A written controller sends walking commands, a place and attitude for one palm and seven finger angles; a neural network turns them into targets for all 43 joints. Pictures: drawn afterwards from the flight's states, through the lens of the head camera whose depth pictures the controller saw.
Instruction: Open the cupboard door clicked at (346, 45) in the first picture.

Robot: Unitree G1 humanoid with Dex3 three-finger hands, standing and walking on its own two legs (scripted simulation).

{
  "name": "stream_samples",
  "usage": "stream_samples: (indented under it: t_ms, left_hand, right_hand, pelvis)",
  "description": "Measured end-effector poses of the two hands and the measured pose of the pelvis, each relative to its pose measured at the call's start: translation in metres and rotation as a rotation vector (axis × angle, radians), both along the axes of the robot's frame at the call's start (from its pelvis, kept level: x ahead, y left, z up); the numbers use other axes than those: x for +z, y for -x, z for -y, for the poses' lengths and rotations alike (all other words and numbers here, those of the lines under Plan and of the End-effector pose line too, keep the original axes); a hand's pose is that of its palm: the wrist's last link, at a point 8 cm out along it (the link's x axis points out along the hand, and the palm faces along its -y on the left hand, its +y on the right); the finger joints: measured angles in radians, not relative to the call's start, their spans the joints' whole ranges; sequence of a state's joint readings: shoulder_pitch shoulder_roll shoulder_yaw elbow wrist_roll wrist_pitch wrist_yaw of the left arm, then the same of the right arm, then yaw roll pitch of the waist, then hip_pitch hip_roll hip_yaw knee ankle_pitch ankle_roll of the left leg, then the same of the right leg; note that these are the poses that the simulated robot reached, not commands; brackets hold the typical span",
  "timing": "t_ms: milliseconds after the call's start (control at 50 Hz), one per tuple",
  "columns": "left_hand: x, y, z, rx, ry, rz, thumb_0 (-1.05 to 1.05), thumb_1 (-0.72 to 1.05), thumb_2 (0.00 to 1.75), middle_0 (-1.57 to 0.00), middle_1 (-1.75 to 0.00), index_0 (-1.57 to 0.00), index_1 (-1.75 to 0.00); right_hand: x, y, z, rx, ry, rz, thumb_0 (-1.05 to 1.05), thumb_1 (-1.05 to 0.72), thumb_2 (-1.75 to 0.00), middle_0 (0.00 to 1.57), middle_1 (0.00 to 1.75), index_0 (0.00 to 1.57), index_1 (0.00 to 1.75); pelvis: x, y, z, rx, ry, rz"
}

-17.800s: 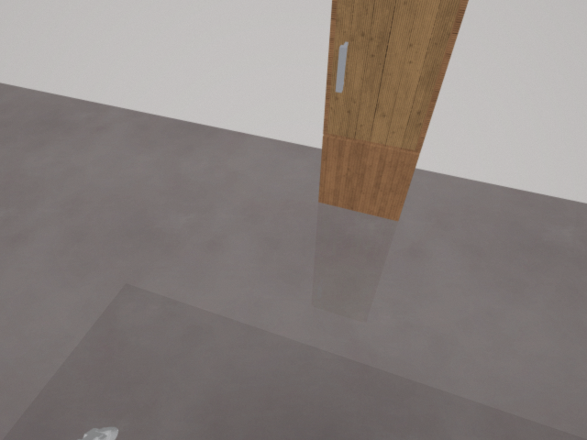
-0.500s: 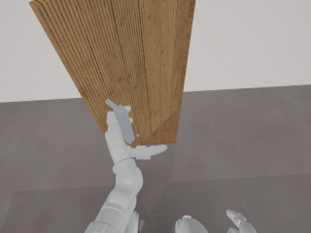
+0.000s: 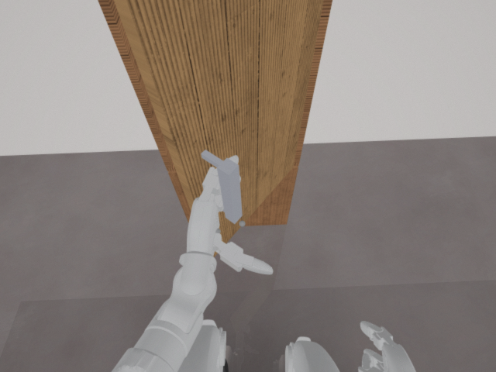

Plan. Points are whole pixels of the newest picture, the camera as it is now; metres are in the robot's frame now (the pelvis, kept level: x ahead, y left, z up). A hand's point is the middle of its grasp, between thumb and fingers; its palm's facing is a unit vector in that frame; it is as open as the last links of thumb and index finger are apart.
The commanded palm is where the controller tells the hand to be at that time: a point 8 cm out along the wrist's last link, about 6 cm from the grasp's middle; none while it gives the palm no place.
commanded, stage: slide the hand sideways off the handle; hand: left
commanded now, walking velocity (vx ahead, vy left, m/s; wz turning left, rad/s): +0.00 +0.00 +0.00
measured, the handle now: (222, 188) +0.40 +0.06 +0.05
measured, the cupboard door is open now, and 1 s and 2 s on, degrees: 49 51 51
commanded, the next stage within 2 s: draw the hand back to the body in 1.00 s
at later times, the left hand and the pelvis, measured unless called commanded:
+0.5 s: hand (230, 249) +0.30 +0.04 +0.04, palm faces -0.02 -1.00 +0.00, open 16.2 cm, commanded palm +0.27 +0.10 +0.04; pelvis +0.01 +0.00 +0.00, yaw -1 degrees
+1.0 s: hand (204, 285) +0.24 +0.07 +0.04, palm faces +0.02 -1.00 -0.01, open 16.3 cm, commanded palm +0.22 +0.13 +0.04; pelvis +0.02 -0.02 -0.01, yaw +0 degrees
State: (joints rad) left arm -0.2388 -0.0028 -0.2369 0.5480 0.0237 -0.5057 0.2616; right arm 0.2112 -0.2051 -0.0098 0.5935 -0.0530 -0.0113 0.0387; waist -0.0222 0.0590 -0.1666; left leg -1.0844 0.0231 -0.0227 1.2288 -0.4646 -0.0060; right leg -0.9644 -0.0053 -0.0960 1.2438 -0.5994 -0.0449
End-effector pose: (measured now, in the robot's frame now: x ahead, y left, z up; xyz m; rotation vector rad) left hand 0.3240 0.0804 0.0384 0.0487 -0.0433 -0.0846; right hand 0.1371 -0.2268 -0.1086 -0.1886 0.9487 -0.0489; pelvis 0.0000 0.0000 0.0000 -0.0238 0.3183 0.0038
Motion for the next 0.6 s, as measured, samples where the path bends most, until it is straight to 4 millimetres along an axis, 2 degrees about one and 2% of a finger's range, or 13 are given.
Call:
stream_samples:
  t_ms: [80,160,280,380,600]
  left_hand:
    - [0.0,0.0,0.004,0.028,0.069,-0.038,-0.01,-0.5,0.3,-0.21,-0.35,-0.17,-0.38]
    - [0.001,0.004,0.009,0.041,0.058,-0.036,-0.01,-0.5,0.3,-0.17,-0.33,-0.18,-0.35]
    - [0.003,0.018,0.009,0.05,0.062,-0.013,-0.01,-0.49,0.3,-0.16,-0.32,-0.17,-0.32]
    - [0.002,0.033,0.0,0.064,0.051,-0.023,-0.01,-0.49,0.3,-0.16,-0.31,-0.16,-0.31]
    - [0.004,0.059,-0.022,0.07,0.06,-0.031,-0.01,-0.5,0.3,-0.17,-0.31,-0.17,-0.31]
  right_hand:
    - [0.002,0.011,0.002,-0.021,0.005,-0.025,0.01,-0.91,-0.9,0.2,0.3,0.2,0.3]
    - [0.004,0.018,0.002,-0.033,0.0,-0.04,0.01,-0.91,-0.9,0.2,0.3,0.2,0.3]
    - [0.005,0.017,-0.001,-0.046,-0.012,-0.046,0.01,-0.91,-0.9,0.2,0.3,0.2,0.3]
    - [0.007,0.003,-0.004,-0.029,-0.019,-0.027,0.01,-0.91,-0.9,0.2,0.3,0.2,0.3]
    - [0.021,-0.047,-0.006,0.026,-0.015,0.101,0.01,-0.91,-0.9,0.2,0.3,0.2,0.3]
  pelvis:
    - [0.002,0.001,-0.006,-0.013,-0.003,0.004]
    - [0.003,-0.001,-0.008,-0.028,-0.009,-0.004]
    - [0.002,-0.005,-0.009,-0.041,-0.013,-0.001]
    - [0.004,-0.008,-0.006,-0.039,-0.016,0.007]
    - [0.004,-0.014,0.002,-0.022,-0.017,0.01]
